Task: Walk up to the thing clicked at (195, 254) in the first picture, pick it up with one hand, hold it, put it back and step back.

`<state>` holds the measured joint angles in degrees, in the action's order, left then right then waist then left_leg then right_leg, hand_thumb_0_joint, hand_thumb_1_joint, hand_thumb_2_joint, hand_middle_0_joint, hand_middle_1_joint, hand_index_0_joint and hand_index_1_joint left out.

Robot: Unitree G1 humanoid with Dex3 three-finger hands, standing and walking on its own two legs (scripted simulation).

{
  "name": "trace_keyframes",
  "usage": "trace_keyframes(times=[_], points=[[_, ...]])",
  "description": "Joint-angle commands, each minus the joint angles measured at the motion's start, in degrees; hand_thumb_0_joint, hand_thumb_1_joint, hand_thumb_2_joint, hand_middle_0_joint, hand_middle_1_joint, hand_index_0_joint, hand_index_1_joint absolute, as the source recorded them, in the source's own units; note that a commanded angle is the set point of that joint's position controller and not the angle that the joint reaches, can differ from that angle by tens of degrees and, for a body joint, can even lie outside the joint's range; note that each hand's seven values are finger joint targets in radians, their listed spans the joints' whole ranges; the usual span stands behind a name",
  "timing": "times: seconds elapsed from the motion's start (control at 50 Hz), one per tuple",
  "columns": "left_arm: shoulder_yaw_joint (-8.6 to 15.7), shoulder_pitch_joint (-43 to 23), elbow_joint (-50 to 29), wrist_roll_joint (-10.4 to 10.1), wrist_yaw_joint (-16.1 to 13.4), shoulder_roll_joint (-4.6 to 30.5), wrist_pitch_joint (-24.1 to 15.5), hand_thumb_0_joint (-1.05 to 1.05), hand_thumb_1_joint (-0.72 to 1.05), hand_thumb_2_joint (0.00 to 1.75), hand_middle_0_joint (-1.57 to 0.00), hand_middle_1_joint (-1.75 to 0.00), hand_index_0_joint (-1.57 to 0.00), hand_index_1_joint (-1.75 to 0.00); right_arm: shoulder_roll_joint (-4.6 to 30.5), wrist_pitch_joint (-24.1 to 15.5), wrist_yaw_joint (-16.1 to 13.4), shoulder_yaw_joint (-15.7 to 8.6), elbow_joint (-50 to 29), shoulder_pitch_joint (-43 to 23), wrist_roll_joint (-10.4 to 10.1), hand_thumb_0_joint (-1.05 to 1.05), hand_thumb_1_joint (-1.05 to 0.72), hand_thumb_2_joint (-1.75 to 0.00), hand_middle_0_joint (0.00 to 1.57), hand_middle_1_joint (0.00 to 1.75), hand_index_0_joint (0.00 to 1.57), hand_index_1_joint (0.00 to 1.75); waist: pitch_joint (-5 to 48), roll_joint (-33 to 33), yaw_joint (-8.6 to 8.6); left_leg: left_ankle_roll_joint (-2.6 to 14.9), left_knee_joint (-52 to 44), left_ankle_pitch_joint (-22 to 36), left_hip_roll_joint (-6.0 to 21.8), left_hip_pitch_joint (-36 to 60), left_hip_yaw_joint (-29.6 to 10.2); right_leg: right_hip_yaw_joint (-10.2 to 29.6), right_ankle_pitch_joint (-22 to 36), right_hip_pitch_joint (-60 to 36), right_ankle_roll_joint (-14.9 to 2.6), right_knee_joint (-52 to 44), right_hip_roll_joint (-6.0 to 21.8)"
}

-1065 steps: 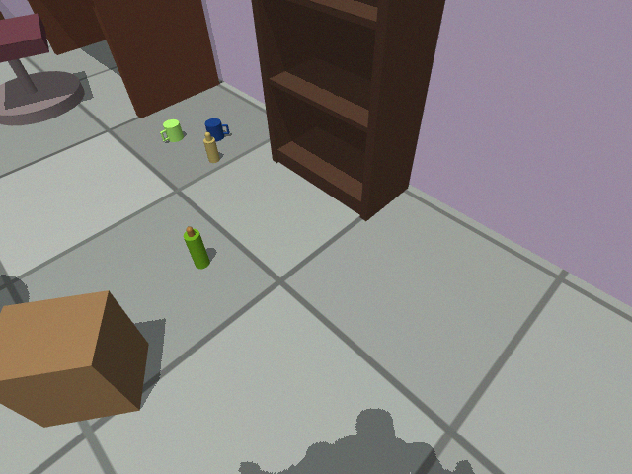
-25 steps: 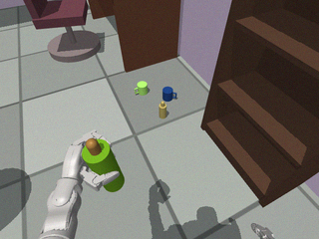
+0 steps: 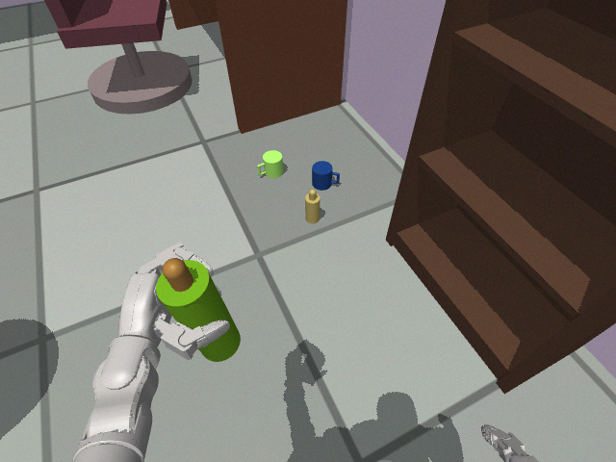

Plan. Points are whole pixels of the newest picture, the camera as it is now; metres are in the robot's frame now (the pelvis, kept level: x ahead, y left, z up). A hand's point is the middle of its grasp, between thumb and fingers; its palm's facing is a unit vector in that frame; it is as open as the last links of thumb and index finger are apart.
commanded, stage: hold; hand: left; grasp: from the side
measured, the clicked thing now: (199, 309) +0.32 +0.16 +0.03
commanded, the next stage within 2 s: crouch in 0.46 s
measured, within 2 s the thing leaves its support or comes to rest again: neither
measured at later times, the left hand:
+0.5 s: hand (197, 302) +0.32 +0.16 +0.04, palm faces -0.07 -1.00 -0.05, open 9.5 cm
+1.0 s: hand (216, 332) +0.34 +0.16 -0.09, palm faces -0.02 -1.00 -0.01, open 9.4 cm
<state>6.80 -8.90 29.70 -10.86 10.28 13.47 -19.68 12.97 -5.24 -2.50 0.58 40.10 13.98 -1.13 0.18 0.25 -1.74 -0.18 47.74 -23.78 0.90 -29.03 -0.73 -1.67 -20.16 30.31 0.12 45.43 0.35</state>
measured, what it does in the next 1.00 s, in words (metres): lowers itself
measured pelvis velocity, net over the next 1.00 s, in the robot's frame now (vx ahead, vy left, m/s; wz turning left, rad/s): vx -0.02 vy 0.00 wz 0.01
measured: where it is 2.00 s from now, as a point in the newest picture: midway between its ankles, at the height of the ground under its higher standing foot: outside the picture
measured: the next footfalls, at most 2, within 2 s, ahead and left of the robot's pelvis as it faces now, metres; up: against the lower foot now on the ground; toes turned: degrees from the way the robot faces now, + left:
none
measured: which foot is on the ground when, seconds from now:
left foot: down 0.00-1.00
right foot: down 0.00-1.00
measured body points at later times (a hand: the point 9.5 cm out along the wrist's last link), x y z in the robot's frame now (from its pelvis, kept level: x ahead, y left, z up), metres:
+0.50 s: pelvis +0.00 +0.00 +0.00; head +0.04 +0.00 +0.45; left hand +0.32 +0.21 +0.04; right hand +0.12 -0.25 -0.11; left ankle +0.01 +0.12 -0.70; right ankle +0.03 -0.12 -0.70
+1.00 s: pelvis -0.02 +0.00 -0.06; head +0.09 +0.02 +0.37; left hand +0.33 +0.22 -0.09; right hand +0.10 -0.27 -0.17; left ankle +0.01 +0.12 -0.70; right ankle +0.03 -0.12 -0.70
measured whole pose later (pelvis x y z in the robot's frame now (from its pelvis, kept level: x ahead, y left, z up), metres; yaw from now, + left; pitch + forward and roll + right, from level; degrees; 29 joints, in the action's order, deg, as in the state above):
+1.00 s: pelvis -0.02 +0.00 -0.06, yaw +0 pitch +19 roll -1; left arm 11.1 -17.8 47.9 -9.1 11.7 13.9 -34.2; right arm 14.9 -7.2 0.7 -0.8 39.7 12.4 1.4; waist 5.4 -1.1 -4.3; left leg -0.7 69.0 -30.3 0.7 -57.4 -1.9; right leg -2.5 -26.7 58.5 -0.3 66.5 0.7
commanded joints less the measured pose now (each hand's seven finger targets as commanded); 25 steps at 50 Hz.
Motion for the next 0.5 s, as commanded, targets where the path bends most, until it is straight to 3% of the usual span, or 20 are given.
trace_keyframes(times=[0.0, 0.02, 0.04, 0.06, 0.08, 0.12, 0.14, 0.16, 0.24, 0.26, 0.34, 0.38, 0.4, 0.44, 0.46, 0.48], points=[[5.18, -20.43, -24.5, -2.37, 0.27, 10.79, -8.11, 0.0, 0.15, 1.27, -1.29, -1.48, -1.31, -1.48, 8.17, -2.22, -0.66, -3.13, -8.02, -1.06, 0.07, 0.0, -0.91, -0.9, 0.2, 0.3, 0.2, 0.3, 22.49, 4.45, 1.26, 0.03, -6.89, 14.79, -1.33, 7.3, -0.09, -0.08, 14.22, -11.46, -1.37, -5.05, -0.61], [6.08, -20.44, -24.7, -2.27, 0.03, 11.48, -8.09, 0.0, 0.16, 1.27, -1.29, -1.48, -1.31, -1.48, 7.99, -2.17, -0.79, -3.04, -7.78, -0.86, 0.13, 0.0, -0.91, -0.9, 0.2, 0.3, 0.2, 0.3, 23.76, 4.87, 1.03, 0.11, -6.35, 15.29, -1.46, 7.6, 0.13, 0.25, 15.07, -12.08, -1.25, -5.19, -0.48], [5.12, -20.08, -24.81, -2.37, -0.23, 10.28, -7.9, 0.0, 0.14, 1.28, -1.3, -1.49, -1.31, -1.49, 7.77, -2.23, -0.89, -2.79, -7.8, -0.66, 0.12, 0.0, -0.91, -0.9, 0.2, 0.3, 0.2, 0.3, 23.82, 3.64, 0.58, 0.13, -6.41, 15.71, -1.31, 7.65, -0.01, 0.11, 15.63, -12.52, -1.18, -5.17, -0.64], [5.89, -23.2, -27.5, -2.74, -0.82, 10.83, -8.04, 0.0, 0.15, 1.28, -1.29, -1.48, -1.3, -1.48, 7.53, -2.22, -1.06, -2.65, -7.77, -0.64, -0.01, 0.0, -0.91, -0.91, 0.2, 0.3, 0.2, 0.3, 23.95, 4.15, 0.59, 0.19, -6.53, 15.13, -1.32, 7.53, 0.04, 0.27, 15.43, -12.61, -1.12, -5.33, -0.58], [5.05, -20.97, -24.97, -2.88, -1.17, 9.18, -7.57, 0.0, 0.12, 1.28, -1.29, -1.49, -1.3, -1.49, 7.35, -2.24, -1.16, -2.42, -7.71, -1.01, 0.05, 0.0, -0.92, -0.91, 0.2, 0.3, 0.2, 0.3, 21.84, 3.57, -0.05, 0.26, -6.62, 14.13, -1.37, 7.08, 0.08, 0.33, 14.66, -11.42, -0.98, -5.7, -0.64], [5.28, -22.95, -25.37, -3.21, -1.84, 9.13, -7.3, 0.0, 0.11, 1.29, -1.28, -1.48, -1.29, -1.48, 7.71, -2.45, -1.3, -2.46, -7.34, -0.98, -0.12, 0.0, -0.91, -0.91, 0.2, 0.3, 0.2, 0.3, 20.32, 4.35, -0.37, -0.06, -7.5, 13.59, -1.07, 7.29, -0.28, 0.0, 13.38, -10.03, -1.26, -5.46, -0.86], [6.82, -23.69, -25.39, -3.16, -2.29, 10.4, -7.38, 0.0, 0.13, 1.3, -1.28, -1.49, -1.29, -1.49, 7.97, -2.38, -1.4, -2.66, -6.9, -0.64, -0.14, 0.0, -0.91, -0.91, 0.2, 0.3, 0.2, 0.3, 20.38, 5.52, -0.14, -0.28, -7.65, 14.1, -0.91, 7.45, -0.53, -0.15, 13.33, -9.54, -1.45, -5.07, -0.92], [5.39, -23.46, -25.43, -2.64, -2.28, 9.91, -7.14, 0.0, 0.14, 1.29, -1.27, -1.48, -1.29, -1.48, 7.77, -2.41, -1.5, -2.52, -6.85, -0.37, -0.04, 0.0, -0.91, -0.91, 0.2, 0.3, 0.2, 0.3, 20.6, 4.88, -0.41, -0.32, -7.81, 14.21, -0.75, 7.87, -0.79, -0.39, 13.16, -9.3, -1.49, -5.04, -1.1], [3.84, -20.97, -20.45, -2.35, -1.5, 7.8, -6.61, 0.0, 0.12, 1.3, -1.28, -1.49, -1.29, -1.49, 7.5, -2.63, -1.53, -2.43, -6.35, -0.92, 0.04, 0.0, -0.91, -0.91, 0.2, 0.3, 0.2, 0.3, 15.45, 2.55, -0.68, 0.22, -8.23, 10.0, -0.9, 5.63, -0.71, -0.44, 10.31, -7.3, -1.13, -5.95, -0.93], [4.1, -21.04, -19.6, -2.55, -1.09, 7.85, -6.64, 0.0, 0.13, 1.3, -1.28, -1.49, -1.3, -1.49, 7.79, -2.76, -1.41, -2.72, -6.42, -1.06, -0.11, 0.0, -0.91, -0.9, 0.2, 0.3, 0.2, 0.3, 15.43, 2.28, -0.61, 0.25, -8.22, 9.63, -0.92, 5.49, -0.67, -0.42, 10.12, -7.32, -1.13, -5.93, -0.84], [0.95, -19.16, -19.69, -2.45, 1.02, 6.49, -6.13, 0.0, 0.14, 1.28, -1.29, -1.48, -1.3, -1.48, 8.34, -2.77, -0.94, -3.12, -7.11, -0.73, -0.08, 0.0, -0.91, -0.9, 0.2, 0.3, 0.2, 0.3, 18.58, 3.71, -0.64, -0.05, -7.74, 12.98, -0.86, 7.56, -0.78, -0.58, 12.53, -8.21, -1.36, -5.5, -0.95], [1.96, -18.79, -18.85, -2.44, 1.28, 7.51, -5.96, 0.0, 0.13, 1.27, -1.28, -1.48, -1.3, -1.48, 8.56, -2.8, -0.82, -3.34, -6.66, -0.22, -0.1, 0.0, -0.91, -0.9, 0.2, 0.3, 0.2, 0.3, 19.85, 3.22, -0.43, -0.13, -7.18, 15.36, -0.81, 8.15, -0.84, -0.59, 14.22, -8.79, -1.44, -5.21, -0.87], [2.41, -22.32, -24.56, -2.72, 1.13, 8.69, -6.49, 0.0, 0.12, 1.26, -1.28, -1.47, -1.3, -1.47, 8.2, -2.77, -0.8, -3.12, -7.68, -1.06, -0.3, 0.0, -0.91, -0.9, 0.2, 0.3, 0.2, 0.3, 20.74, 4.25, 0.25, 0.0, -7.47, 14.46, -0.99, 8.38, -0.53, -0.42, 13.89, -9.72, -1.43, -5.81, -0.77], [3.27, -20.32, -21.12, -2.8, 0.43, 8.28, -6.03, 0.0, 0.1, 1.26, -1.27, -1.47, -1.29, -1.47, 8.45, -2.77, -0.87, -3.14, -6.86, -0.33, -0.18, 0.0, -0.91, -0.9, 0.2, 0.3, 0.2, 0.3, 20.75, 2.02, -0.22, -0.03, -7.28, 15.81, -0.68, 8.78, -0.78, -0.68, 14.57, -9.63, -1.37, -5.37, -0.99], [3.66, -23.46, -24.75, -3.24, 0.0, 8.6, -6.64, 0.0, 0.11, 1.25, -1.27, -1.46, -1.29, -1.46, 8.09, -2.91, -0.72, -2.85, -7.24, -0.87, -0.21, 0.0, -0.91, -0.9, 0.2, 0.3, 0.2, 0.3, 20.63, 3.5, 0.05, -0.22, -7.45, 16.01, -0.84, 8.5, -0.76, -0.66, 14.7, -10.09, -1.44, -5.16, -0.87], [6.01, -21.73, -22.73, -3.3, -0.66, 9.84, -6.35, 0.0, 0.09, 1.25, -1.26, -1.46, -1.28, -1.46, 8.34, -2.81, -0.77, -3.05, -6.72, -0.31, -0.15, 0.0, -0.91, -0.9, 0.2, 0.3, 0.2, 0.3, 21.74, 3.13, 0.64, -0.26, -7.25, 16.94, -0.72, 8.73, -0.85, -0.75, 14.95, -10.43, -1.48, -5.07, -0.93]])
